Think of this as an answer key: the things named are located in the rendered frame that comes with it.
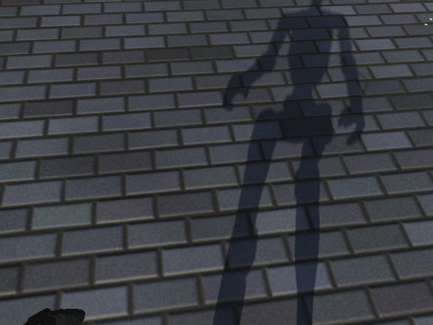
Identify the robot left hand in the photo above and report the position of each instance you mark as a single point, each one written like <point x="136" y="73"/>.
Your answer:
<point x="57" y="317"/>

